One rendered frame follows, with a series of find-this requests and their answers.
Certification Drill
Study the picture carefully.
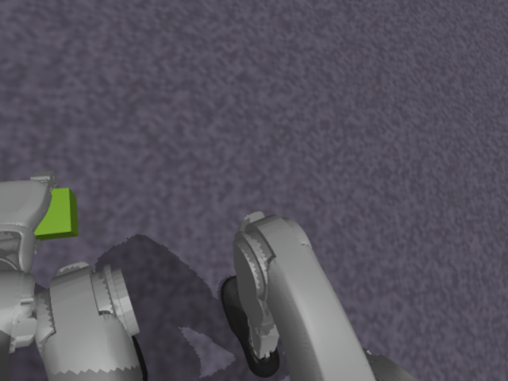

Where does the left robot hand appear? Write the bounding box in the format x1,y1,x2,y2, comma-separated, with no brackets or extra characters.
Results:
0,171,60,254

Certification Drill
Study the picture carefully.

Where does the cube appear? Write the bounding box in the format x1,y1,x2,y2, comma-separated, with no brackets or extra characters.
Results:
34,188,79,241

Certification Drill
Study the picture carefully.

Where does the right robot hand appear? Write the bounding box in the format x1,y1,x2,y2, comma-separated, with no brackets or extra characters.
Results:
362,348,418,381

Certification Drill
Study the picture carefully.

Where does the right robot foot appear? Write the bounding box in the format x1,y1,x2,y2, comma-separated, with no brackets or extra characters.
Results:
221,276,279,378

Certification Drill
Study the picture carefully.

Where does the left robot arm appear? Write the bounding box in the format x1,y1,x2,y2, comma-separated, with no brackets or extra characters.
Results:
0,225,38,381

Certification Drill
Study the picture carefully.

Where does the left robot foot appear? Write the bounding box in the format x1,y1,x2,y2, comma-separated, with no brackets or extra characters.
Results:
132,336,148,381

